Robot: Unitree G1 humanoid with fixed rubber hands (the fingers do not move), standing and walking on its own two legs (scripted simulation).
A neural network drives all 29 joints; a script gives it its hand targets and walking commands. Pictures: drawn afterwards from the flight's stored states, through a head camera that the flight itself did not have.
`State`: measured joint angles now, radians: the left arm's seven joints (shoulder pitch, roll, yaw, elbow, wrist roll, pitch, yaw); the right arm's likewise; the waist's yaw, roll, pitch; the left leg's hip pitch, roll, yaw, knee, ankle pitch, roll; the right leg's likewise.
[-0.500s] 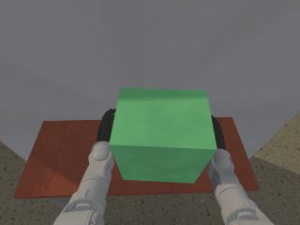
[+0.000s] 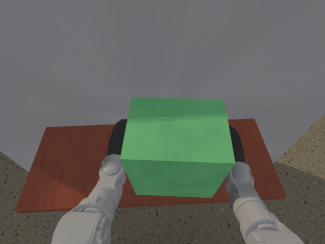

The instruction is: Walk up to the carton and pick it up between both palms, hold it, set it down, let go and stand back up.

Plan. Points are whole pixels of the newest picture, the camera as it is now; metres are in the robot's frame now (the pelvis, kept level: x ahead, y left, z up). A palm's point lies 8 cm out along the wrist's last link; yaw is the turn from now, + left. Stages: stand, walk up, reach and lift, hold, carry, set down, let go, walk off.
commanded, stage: set down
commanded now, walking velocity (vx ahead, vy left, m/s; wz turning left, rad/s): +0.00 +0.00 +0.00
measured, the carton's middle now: (175, 152) +0.36 -0.01 -0.01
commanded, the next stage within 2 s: none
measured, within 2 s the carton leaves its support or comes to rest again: rests again in 1.22 s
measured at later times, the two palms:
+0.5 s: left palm (121, 155) +0.36 +0.13 -0.03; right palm (235, 163) +0.34 -0.18 -0.04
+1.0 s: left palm (122, 159) +0.36 +0.13 -0.05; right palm (233, 168) +0.33 -0.18 -0.06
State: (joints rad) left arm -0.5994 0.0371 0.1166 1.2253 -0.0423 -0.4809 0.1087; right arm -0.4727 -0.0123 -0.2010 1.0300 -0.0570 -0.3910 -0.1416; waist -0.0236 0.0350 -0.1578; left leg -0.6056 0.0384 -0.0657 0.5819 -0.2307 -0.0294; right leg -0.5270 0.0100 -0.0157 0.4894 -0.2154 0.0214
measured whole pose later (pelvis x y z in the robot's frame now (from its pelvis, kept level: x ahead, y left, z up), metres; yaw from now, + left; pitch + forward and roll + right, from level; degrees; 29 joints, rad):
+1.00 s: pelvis -0.01 +0.00 -0.03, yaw +0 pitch +21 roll -3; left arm -0.68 0.05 0.03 1.44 -0.11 -0.64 0.13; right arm -0.51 -0.03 -0.22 1.13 -0.08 -0.48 -0.14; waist -0.03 0.07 -0.22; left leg -0.87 0.03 -0.08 0.81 -0.31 -0.04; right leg -0.80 0.01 -0.02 0.75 -0.32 0.02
